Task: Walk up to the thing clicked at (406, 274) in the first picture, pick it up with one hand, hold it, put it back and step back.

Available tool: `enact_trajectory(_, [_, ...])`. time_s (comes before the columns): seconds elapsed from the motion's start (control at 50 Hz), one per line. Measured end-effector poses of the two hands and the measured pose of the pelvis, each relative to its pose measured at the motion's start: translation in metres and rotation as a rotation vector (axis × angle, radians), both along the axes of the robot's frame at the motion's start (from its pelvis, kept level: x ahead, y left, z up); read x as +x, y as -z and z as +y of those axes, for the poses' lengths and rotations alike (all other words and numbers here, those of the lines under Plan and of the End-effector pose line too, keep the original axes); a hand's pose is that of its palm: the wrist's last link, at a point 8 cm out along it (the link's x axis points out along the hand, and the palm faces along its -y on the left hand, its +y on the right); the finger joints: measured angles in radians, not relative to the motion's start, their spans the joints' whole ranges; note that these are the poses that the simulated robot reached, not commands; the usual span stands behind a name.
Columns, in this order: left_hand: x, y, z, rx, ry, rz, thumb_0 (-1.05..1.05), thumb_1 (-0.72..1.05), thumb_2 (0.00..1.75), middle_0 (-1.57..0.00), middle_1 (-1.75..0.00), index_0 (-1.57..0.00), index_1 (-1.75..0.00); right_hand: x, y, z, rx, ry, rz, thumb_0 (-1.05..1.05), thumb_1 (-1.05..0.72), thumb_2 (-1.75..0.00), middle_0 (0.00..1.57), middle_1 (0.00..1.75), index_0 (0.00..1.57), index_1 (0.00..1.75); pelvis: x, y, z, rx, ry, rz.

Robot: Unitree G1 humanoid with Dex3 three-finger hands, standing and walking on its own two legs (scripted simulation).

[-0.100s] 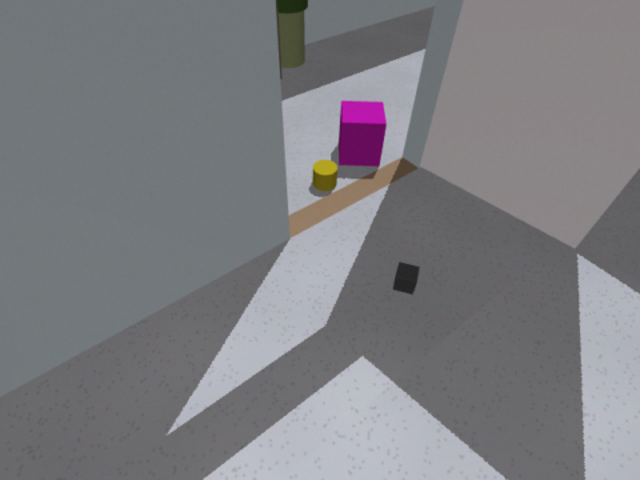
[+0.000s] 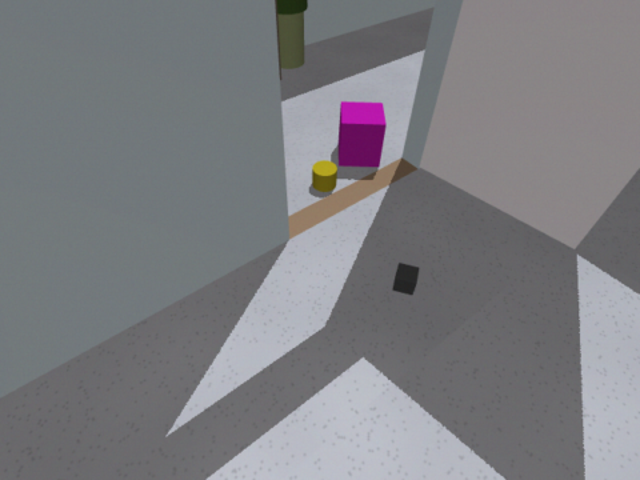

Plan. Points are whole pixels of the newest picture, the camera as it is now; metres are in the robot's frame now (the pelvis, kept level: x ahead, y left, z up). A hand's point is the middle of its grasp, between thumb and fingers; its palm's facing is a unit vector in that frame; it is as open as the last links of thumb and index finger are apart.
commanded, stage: stand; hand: left
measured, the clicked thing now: (405, 279) +0.93 -0.35 -0.74
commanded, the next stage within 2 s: walk up in 1.02 s
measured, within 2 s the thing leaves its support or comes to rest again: neither
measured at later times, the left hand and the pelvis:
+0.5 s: hand out of the picture +0.08 +0.25 -0.16, palm faces -0.04 -0.94 -0.34, open 7.3 cm; pelvis +0.01 +0.00 +0.00, yaw +0 degrees
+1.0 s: hand out of the picture +0.09 +0.25 -0.16, palm faces -0.04 -0.94 -0.35, open 7.3 cm; pelvis +0.01 +0.00 +0.00, yaw +0 degrees
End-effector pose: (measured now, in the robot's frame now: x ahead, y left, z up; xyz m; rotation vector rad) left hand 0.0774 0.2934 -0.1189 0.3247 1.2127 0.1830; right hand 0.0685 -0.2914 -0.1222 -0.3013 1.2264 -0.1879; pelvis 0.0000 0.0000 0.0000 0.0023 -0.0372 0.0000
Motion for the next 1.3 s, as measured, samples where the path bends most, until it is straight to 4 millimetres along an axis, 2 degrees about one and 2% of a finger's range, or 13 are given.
enact_trajectory(1.04, [0.006,-0.001,0.005,0.002,0.001,0.013,0.01,0.91,0.9,-0.2,-0.3,-0.21,-0.3,0.008,-0.002,-0.001,-0.004,0.004,-0.001,0.0,-0.9,-0.9,0.21,0.3,0.21,0.3,0.009,0.0,0.001,0.001,0.013,0.008])
enact_trajectory(1.14, [0.019,-0.001,0.008,0.007,0.084,0.068,0.01,0.91,0.9,-0.2,-0.3,-0.2,-0.3,-0.002,-0.008,-0.026,-0.042,0.089,-0.122,0.0,-0.9,-0.9,0.21,0.3,0.21,0.3,0.012,0.007,-0.007,0.027,0.11,0.012])
enact_trajectory(1.22, [0.047,-0.008,-0.002,0.013,0.142,0.051,0.01,0.91,0.9,-0.2,-0.3,-0.2,-0.3,-0.022,-0.011,-0.063,-0.094,0.137,-0.104,0.0,-0.9,-0.9,0.21,0.3,0.21,0.3,0.023,0.01,-0.024,0.028,0.166,-0.001])
enact_trajectory(1.3, [0.084,-0.01,-0.023,0.047,0.213,0.023,0.01,0.91,0.9,-0.2,-0.3,-0.2,-0.3,-0.033,-0.002,-0.109,-0.128,0.192,-0.084,0.0,-0.9,-0.9,0.21,0.3,0.21,0.3,0.04,0.023,-0.052,0.03,0.223,-0.015])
